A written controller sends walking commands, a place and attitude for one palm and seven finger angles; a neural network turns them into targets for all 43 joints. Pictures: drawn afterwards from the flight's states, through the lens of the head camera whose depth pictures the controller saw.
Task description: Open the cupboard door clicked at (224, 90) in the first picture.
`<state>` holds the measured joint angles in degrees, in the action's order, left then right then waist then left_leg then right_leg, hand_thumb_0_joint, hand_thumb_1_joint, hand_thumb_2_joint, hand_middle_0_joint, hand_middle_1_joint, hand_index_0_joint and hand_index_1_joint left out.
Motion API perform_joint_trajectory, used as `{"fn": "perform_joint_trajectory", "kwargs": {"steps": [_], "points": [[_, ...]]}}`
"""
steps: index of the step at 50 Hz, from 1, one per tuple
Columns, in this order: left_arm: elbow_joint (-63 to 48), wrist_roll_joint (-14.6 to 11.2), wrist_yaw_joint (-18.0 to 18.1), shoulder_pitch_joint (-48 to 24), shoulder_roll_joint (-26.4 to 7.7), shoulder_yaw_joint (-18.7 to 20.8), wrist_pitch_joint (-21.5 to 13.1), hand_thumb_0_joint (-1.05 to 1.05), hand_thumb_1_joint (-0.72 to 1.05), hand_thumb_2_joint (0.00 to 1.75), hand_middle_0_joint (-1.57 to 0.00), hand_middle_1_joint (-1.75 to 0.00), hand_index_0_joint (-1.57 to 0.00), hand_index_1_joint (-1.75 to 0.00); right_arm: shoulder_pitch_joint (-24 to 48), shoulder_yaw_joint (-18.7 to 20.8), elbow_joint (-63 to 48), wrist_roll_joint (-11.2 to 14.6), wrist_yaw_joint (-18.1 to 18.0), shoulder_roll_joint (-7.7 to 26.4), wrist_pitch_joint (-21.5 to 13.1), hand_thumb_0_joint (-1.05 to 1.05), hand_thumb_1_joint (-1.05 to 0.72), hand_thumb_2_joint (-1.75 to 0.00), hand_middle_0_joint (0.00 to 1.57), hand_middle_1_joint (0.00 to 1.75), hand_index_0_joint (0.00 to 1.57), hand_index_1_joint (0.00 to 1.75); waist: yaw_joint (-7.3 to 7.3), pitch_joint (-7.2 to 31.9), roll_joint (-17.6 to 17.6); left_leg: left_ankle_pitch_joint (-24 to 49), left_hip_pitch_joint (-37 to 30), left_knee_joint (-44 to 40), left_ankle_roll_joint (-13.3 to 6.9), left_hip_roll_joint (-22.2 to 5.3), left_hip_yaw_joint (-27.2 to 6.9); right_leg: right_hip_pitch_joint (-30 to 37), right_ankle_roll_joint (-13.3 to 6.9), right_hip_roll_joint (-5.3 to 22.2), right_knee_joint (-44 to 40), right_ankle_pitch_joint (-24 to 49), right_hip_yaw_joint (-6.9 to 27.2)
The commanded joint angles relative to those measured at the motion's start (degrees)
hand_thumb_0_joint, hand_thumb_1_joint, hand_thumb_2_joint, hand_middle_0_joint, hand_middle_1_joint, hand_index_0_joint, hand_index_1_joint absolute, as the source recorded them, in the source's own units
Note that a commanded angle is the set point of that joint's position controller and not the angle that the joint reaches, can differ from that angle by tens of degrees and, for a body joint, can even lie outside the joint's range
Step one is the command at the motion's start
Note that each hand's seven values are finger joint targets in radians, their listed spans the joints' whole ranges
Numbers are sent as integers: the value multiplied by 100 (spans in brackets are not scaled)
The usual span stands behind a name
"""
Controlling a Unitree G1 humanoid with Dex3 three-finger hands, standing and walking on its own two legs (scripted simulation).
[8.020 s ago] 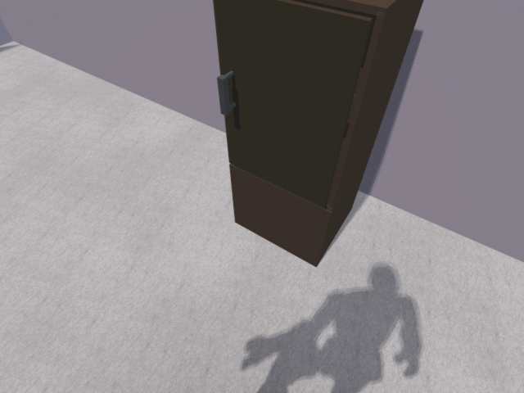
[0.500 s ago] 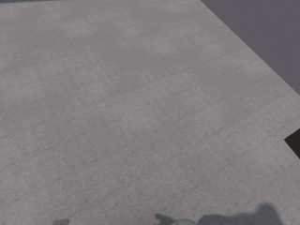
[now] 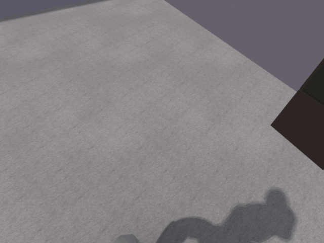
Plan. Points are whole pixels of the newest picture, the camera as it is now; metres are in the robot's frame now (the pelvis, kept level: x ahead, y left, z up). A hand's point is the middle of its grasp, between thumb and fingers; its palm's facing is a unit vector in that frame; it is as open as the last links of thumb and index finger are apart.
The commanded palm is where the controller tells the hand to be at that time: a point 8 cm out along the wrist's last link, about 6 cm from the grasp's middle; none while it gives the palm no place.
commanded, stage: walk to a spot facing it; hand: left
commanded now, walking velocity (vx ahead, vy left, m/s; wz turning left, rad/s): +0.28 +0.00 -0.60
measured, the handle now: out of the picture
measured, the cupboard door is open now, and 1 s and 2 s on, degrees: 0 0 0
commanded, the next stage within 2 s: none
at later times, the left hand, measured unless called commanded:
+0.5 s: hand (119, 182) +0.31 +0.16 -0.17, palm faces -0.36 -0.92 -0.15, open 7.4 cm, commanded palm none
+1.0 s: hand (143, 151) +0.43 +0.10 -0.16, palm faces -0.47 -0.85 -0.22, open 7.4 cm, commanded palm none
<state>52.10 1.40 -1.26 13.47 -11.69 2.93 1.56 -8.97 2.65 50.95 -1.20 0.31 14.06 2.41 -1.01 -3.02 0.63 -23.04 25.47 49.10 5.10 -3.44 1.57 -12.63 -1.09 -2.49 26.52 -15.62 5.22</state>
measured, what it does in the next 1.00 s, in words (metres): walks ahead, turning right: left foot, then right foot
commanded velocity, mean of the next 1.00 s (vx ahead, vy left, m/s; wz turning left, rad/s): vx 0.24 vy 0.00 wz -0.60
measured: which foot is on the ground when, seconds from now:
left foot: up 0.00-0.06, down 0.08-0.60, up 0.62-1.00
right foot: down 0.00-0.08, up 0.10-0.60, down 0.62-1.00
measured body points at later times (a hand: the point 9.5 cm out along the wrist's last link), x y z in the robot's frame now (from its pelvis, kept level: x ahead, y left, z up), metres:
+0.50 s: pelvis +0.14 +0.02 +0.00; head +0.18 +0.03 +0.44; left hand +0.33 +0.21 -0.16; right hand -0.02 -0.17 -0.14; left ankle +0.03 +0.13 -0.74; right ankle +0.18 -0.13 -0.68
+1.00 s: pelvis +0.31 -0.06 +0.00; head +0.35 -0.08 +0.45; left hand +0.45 +0.14 -0.15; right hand +0.33 -0.35 -0.12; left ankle +0.48 +0.02 -0.69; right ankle +0.22 -0.11 -0.74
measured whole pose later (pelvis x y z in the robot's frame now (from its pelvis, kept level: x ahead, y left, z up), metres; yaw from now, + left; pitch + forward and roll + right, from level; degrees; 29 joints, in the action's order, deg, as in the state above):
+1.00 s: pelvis +0.31 -0.06 +0.00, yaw -35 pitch +2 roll +0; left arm 56.0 1.2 -0.8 18.0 -11.9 3.9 -1.9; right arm -2.2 1.8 48.8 -1.2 0.5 11.9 -0.5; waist -3.5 -2.9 0.5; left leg -15.9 33.6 47.6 5.0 -5.9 0.0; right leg -9.4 -4.2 -5.1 24.9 -17.0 4.8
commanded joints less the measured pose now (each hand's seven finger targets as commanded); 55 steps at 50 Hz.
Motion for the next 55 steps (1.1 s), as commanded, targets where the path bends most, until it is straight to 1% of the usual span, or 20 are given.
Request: {"fn": "perform_joint_trajectory", "kwargs": {"steps": [1,2,3,4,5,8,12,24,27,29,30,31,32,33,38,49,51,53,54,55], "points": [[-391,5,64,-71,-1339,415,-144,0,90,90,-20,-30,-20,-30,20,134,-586,26,-66,489,-338,0,-90,-90,20,30,20,30,37,294,906,119,-847,-1613,-119,299,164,-226,-944,1241,-746,-308,1828],[-422,-28,57,-236,-1209,397,-130,0,90,90,-20,-30,-20,-30,-402,134,-424,32,-99,560,-395,0,-90,-90,20,30,20,30,269,375,689,622,-1935,-2411,-130,314,180,-981,-695,926,-368,-560,1626],[-495,-76,9,-211,-835,310,-119,0,90,90,-20,-30,-20,-30,-879,200,-275,-3,-176,984,-454,0,-90,-90,20,30,20,30,481,644,-481,34,-3078,-3053,-274,-494,-576,-1916,-352,294,567,-1092,1018],[-659,-110,-40,-280,-504,227,-128,0,90,90,-20,-30,-20,-30,-1461,351,-212,-83,-191,1592,-451,0,-90,-90,20,30,20,30,729,798,-2139,-1035,-3440,-3627,-768,-2148,-2562,-2838,16,-356,2423,-2081,-26],[-803,-42,-53,-658,-722,264,-124,0,90,90,-20,-30,-20,-30,-1507,303,-247,-88,-225,1604,-418,0,-90,-90,20,30,20,30,775,374,-1576,-1482,-2748,-4001,-1156,-2676,-2933,-3000,24,123,3244,-1898,-54],[-481,63,-196,-422,-777,390,-76,0,90,90,-20,-30,-20,-30,-702,105,-406,-83,-229,939,-495,0,-90,-90,20,30,20,30,281,-289,-915,-351,-1879,-3999,-854,-1857,-1483,-2833,110,472,4140,-610,-216],[-329,26,-197,-194,-448,275,-15,0,90,90,-20,-30,-20,-30,-1222,-14,-103,-23,-282,609,-626,0,-90,-90,20,30,20,30,196,90,-996,3377,-2627,-3388,-413,-1341,128,-2853,186,375,4354,102,-476],[-619,0,-202,-1385,-236,87,-20,0,90,90,-20,-30,-20,-30,-2044,11,567,-87,-258,555,-575,0,-90,-90,20,30,20,30,363,-361,-826,5494,-3166,-2941,-920,-1605,1203,-2504,-164,268,1970,131,-1416],[-432,0,-147,-471,-409,171,-90,0,90,90,-20,-30,-20,-30,-1658,72,496,-40,-259,796,-591,0,-90,-90,20,30,20,30,-165,198,-989,7082,-2994,-1739,-870,-1671,1473,-1092,-467,-60,1466,-113,-1536],[39,42,-75,1109,-895,314,-195,0,90,90,-20,-30,-20,-30,-1146,95,271,59,-179,885,-587,0,-90,-90,20,30,20,30,-951,903,-612,5730,-1522,535,-554,-1267,1681,1461,-817,131,541,540,-1148],[93,23,-2,1563,-1509,422,-275,0,90,90,-20,-30,-20,-30,-1209,16,72,172,-134,382,-586,0,-90,-90,20,30,20,30,-1006,1495,698,-92,432,2452,-227,-177,1395,2843,-1553,1848,-78,862,1767],[51,-133,96,1361,-1808,471,-239,0,90,90,-20,-30,-20,-30,-887,30,-124,178,-146,413,-552,0,-90,-90,20,30,20,30,-805,1474,711,-1138,1196,3446,-261,-6,457,2549,-1860,2553,-925,753,3095],[-94,-158,132,804,-1723,457,-202,0,90,90,-20,-30,-20,-30,-778,78,-165,114,-132,389,-528,0,-90,-90,20,30,20,30,-522,611,172,-506,1492,3475,-341,-335,-21,1785,-1788,2553,-1262,-143,2569],[-248,-160,148,324,-1368,361,-259,0,90,90,-20,-30,-20,-30,-766,81,-201,54,-113,359,-525,0,-90,-90,20,30,20,30,-255,239,34,121,1426,3154,-280,-501,-121,916,-1187,2208,-1379,-282,2255],[-192,-40,143,-77,-925,253,-475,0,90,90,-20,-30,-20,-30,-946,74,30,-55,-82,196,-315,0,-90,-90,20,30,20,30,313,252,209,402,508,1592,-84,-549,-57,-442,-1156,1356,-1165,1643,729],[46,-16,160,691,-1075,368,-436,0,90,90,-20,-30,-20,-30,926,46,-760,50,-52,245,-422,0,-90,-90,20,30,20,30,-218,561,608,548,974,-540,1,12,42,1332,-1060,1245,-274,4173,1436],[-21,-24,188,578,-1168,394,-368,0,90,90,-20,-30,-20,-30,856,41,-787,83,-83,309,-413,0,-90,-90,20,30,20,30,-125,573,719,621,284,-1122,-45,148,109,1119,-929,1212,0,4484,1490],[-103,-67,208,310,-1159,396,-326,0,90,90,-20,-30,-20,-30,88,101,-558,65,-172,551,-401,0,-90,-90,20,30,20,30,310,798,573,1594,-1366,-2205,-86,195,231,375,-543,871,701,4061,1256],[-136,-122,214,394,-909,353,-305,0,90,90,-20,-30,-20,-30,-462,183,-422,3,-197,971,-435,0,-90,-90,20,30,20,30,476,1181,-295,2748,-2664,-2483,-330,-752,-628,-640,-216,284,1586,2229,882],[-198,-222,148,667,-622,278,-299,0,90,90,-20,-30,-20,-30,-947,249,-383,-53,-224,1463,-451,0,-90,-90,20,30,20,30,540,1734,-1737,4370,-3675,-2396,-1081,-2506,-2078,-1709,124,-261,3333,-1967,-78]]}}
